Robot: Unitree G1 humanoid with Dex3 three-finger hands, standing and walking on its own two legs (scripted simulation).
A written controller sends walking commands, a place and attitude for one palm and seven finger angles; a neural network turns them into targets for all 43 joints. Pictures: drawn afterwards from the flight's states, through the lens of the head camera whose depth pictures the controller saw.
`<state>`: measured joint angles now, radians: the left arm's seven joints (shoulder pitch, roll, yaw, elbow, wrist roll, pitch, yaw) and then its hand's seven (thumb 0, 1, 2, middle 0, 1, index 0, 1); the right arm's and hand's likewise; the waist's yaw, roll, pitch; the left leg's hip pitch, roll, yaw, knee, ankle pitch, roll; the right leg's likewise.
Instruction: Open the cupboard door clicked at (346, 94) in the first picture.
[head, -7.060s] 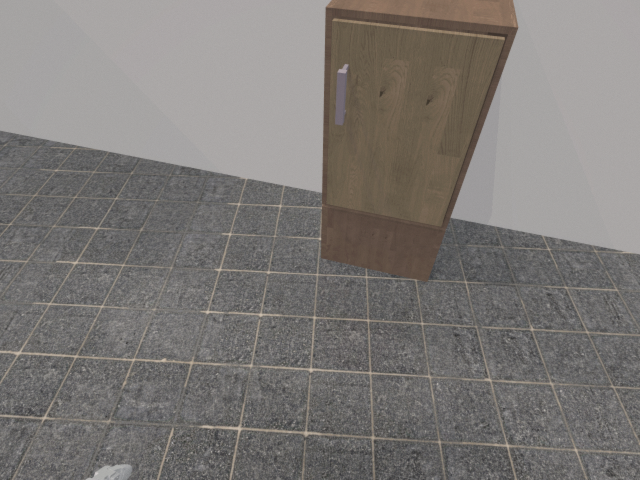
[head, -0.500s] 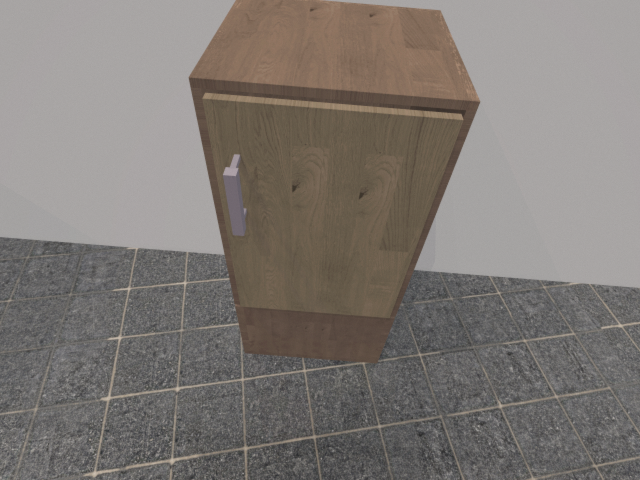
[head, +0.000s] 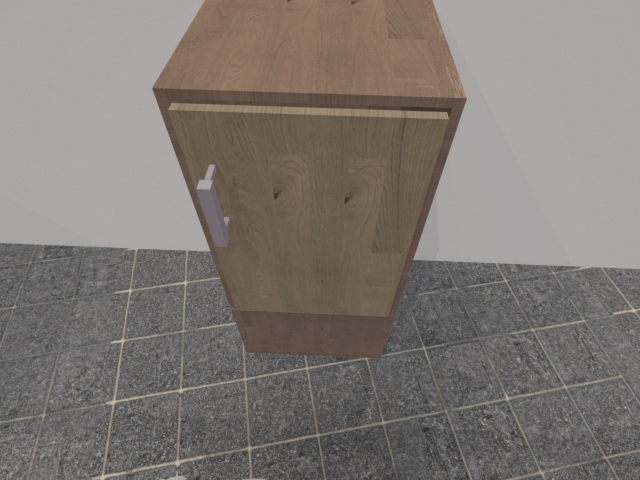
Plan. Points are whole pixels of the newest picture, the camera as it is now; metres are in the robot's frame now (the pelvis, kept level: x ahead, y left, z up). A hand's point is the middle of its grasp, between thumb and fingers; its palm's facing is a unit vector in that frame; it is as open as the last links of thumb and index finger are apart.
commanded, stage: come to a stop and stand still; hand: left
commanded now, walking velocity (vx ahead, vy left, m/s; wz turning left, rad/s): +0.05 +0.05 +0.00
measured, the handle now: (217, 207) +0.53 +0.21 -0.01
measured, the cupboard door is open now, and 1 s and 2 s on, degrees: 0 0 0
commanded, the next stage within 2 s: look again from close up in 0.48 s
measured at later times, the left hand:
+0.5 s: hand out of the picture -0.04 +0.24 -0.15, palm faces +0.01 -0.96 -0.29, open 7.4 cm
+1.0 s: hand out of the picture +0.07 +0.18 -0.15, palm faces -0.02 -0.97 -0.24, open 7.3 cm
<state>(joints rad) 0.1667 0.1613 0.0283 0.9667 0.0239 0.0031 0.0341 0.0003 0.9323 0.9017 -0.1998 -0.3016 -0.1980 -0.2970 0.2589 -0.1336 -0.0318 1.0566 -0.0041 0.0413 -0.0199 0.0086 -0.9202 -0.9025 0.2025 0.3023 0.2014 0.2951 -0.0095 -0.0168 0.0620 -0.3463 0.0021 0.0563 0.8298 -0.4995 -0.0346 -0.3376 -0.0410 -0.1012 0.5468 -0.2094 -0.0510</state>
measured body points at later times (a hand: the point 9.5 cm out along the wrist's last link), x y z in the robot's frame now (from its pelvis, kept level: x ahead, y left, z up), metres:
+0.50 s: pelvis -0.02 +0.04 +0.00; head -0.02 +0.00 +0.45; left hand -0.04 +0.29 -0.13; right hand +0.03 -0.19 -0.17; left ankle -0.02 +0.12 -0.73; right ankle +0.04 -0.08 -0.73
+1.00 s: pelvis +0.02 -0.01 +0.01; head +0.04 -0.03 +0.46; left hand +0.08 +0.23 -0.13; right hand +0.01 -0.22 -0.16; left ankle -0.02 +0.12 -0.73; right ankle +0.04 -0.08 -0.73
